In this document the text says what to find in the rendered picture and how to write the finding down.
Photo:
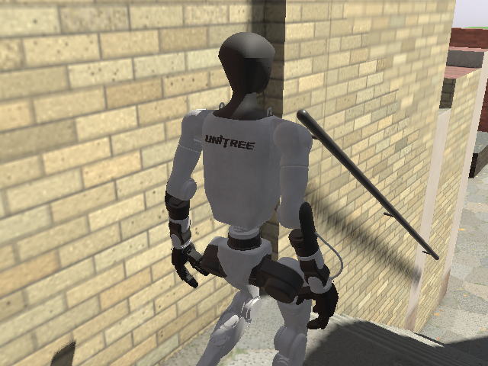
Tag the stairs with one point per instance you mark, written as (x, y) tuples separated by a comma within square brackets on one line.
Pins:
[(412, 344)]

